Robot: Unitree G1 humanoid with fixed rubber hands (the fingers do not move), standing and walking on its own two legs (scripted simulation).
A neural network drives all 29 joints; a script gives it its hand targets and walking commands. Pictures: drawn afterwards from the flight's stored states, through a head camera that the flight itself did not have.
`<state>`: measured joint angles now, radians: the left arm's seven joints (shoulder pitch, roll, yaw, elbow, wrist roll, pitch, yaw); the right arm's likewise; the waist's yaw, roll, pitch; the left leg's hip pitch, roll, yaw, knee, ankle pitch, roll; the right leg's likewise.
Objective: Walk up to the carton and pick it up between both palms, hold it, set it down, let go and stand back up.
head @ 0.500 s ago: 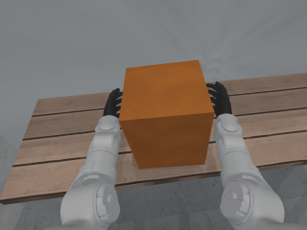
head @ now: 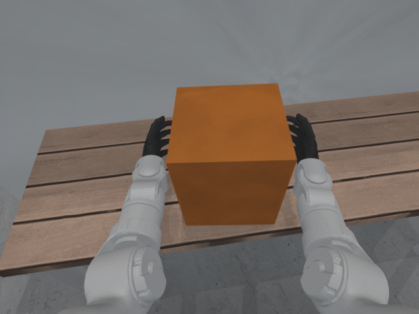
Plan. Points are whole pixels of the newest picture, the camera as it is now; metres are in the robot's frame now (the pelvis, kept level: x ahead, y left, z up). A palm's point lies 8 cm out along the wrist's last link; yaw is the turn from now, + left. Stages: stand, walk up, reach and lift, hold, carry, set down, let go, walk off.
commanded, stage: set down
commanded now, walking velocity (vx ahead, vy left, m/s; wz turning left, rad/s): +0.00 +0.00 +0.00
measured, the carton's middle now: (228, 159) +0.44 -0.04 +0.02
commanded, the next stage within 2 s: none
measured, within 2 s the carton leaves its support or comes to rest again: neither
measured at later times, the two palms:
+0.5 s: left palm (157, 155) +0.42 +0.11 +0.07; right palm (307, 159) +0.39 -0.19 +0.06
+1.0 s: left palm (157, 157) +0.43 +0.11 +0.06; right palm (306, 159) +0.39 -0.19 +0.07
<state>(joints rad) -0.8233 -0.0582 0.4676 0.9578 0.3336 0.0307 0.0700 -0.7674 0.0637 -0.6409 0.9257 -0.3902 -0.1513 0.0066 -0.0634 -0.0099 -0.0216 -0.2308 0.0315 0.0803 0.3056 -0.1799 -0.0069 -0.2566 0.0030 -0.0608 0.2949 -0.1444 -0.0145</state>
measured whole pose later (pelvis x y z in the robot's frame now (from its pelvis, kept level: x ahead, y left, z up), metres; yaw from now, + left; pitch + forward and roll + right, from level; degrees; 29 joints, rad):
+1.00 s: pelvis +0.00 +0.00 +0.00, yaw -1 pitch +7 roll +0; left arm -0.81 -0.12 0.61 0.87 0.44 -0.07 0.02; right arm -0.73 0.13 -0.67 0.76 -0.49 -0.16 0.03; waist -0.06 -0.02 0.03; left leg -0.23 0.03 0.11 0.29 -0.18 0.00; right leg -0.27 0.00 -0.06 0.30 -0.14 -0.01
